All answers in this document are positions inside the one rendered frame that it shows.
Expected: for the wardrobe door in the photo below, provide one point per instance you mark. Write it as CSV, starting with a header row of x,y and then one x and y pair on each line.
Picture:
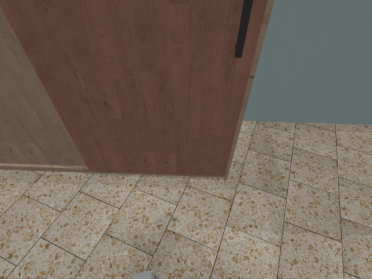
x,y
142,86
31,130

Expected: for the handle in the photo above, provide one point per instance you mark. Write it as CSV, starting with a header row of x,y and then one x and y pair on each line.
x,y
246,11

